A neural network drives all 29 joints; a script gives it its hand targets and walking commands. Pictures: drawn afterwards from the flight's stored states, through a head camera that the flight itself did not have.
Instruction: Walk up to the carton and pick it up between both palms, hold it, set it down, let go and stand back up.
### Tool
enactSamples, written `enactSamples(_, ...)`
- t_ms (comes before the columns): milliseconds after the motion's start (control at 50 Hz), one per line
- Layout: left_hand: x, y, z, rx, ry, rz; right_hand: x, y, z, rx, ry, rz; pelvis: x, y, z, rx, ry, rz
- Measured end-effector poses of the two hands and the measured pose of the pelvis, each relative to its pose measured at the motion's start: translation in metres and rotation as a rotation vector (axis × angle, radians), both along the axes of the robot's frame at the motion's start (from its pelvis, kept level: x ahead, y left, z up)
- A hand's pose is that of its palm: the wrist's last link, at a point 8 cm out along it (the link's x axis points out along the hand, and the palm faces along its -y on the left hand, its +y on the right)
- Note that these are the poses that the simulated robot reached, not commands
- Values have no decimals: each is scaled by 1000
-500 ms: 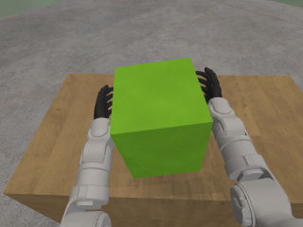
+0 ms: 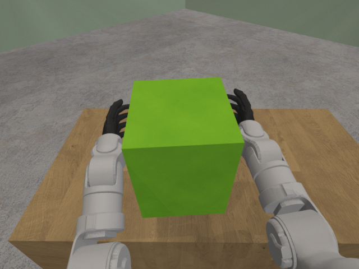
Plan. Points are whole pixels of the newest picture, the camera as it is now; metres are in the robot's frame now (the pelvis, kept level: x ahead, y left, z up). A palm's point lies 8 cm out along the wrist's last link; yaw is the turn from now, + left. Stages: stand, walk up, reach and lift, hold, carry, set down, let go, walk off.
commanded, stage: reach and lift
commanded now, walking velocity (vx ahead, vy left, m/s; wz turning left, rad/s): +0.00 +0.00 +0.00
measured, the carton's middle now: (180, 148) +0.37 +0.01 +0.11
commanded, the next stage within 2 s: hold in 0.88 s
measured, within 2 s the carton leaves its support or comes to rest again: neither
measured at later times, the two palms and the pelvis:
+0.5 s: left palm (116, 121) +0.38 +0.15 +0.19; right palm (248, 106) +0.41 -0.14 +0.20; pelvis +0.01 +0.00 +0.00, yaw +0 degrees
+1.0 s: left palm (112, 121) +0.37 +0.16 +0.20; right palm (248, 106) +0.40 -0.13 +0.21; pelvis +0.01 +0.00 +0.00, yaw +0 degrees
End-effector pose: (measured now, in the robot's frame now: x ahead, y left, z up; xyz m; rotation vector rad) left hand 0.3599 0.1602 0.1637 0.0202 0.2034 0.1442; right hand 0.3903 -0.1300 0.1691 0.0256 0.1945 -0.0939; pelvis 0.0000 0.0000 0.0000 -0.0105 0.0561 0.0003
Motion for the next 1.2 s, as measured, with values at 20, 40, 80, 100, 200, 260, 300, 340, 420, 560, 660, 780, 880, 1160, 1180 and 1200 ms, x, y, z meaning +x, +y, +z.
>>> enactSamples(20, 0, 1, 1, -5, -5, 1, 0, 1, 2, 0, -5, 1, 0, 0, 0, 0, 0, 0)
enactSamples(40, 1, 1, 3, -10, -11, 3, 1, 1, 4, -1, -11, 1, 0, 1, 0, 0, 0, 0)
enactSamples(80, 3, 2, 6, -14, -22, 6, 3, 2, 9, -3, -23, 3, 1, 1, 0, 0, 1, 1)
enactSamples(100, 4, 2, 8, -15, -27, 7, 5, 2, 11, -5, -27, 4, 1, 1, 0, 0, 1, 0)
enactSamples(200, 11, -2, 11, -10, -30, 0, 10, -2, 15, -13, -31, -3, 4, 1, 0, 0, 5, 0)
enactSamples(260, 16, -6, 9, -9, -15, -10, 12, -7, 13, -16, -17, -13, 7, 1, 0, 0, 9, 0)
enactSamples(300, 19, -8, 7, -11, -8, -17, 14, -9, 12, -17, -11, -18, 9, 1, 0, -1, 12, 0)
enactSamples(340, 22, -10, 6, -14, -6, -22, 15, -10, 14, -20, -10, -23, 10, 1, 0, -1, 14, 0)
enactSamples(420, 25, -9, 10, -23, -24, -24, 17, -9, 23, -23, -31, -25, 13, 2, 0, -2, 16, 0)
enactSamples(560, 19, -6, 24, -11, -46, -22, 12, -6, 36, -26, -53, -21, 13, 3, 1, -3, -6, 1)
enactSamples(660, 11, -5, 25, -2, -20, -23, 5, -6, 35, -28, -30, -17, 10, 3, 1, -3, -24, 1)
enactSamples(780, 6, -5, 30, 11, -28, -15, 2, -5, 38, -28, -37, -10, 5, 3, 1, -3, -31, 1)
enactSamples(880, 6, -4, 32, 12, -24, -8, 3, -4, 39, -28, -35, -1, 5, 3, 1, -3, -32, 1)
enactSamples(1160, 11, -5, 32, -1, -26, -12, 8, -4, 44, -33, -41, -5, 9, 3, 1, -3, -27, 1)
enactSamples(1180, 11, -5, 33, -5, -31, -13, 7, -5, 47, -34, -46, -7, 8, 3, 1, -3, -27, 1)
enactSamples(1200, 11, -5, 36, -9, -39, -15, 6, -5, 49, -34, -53, -9, 8, 3, 1, -3, -27, 1)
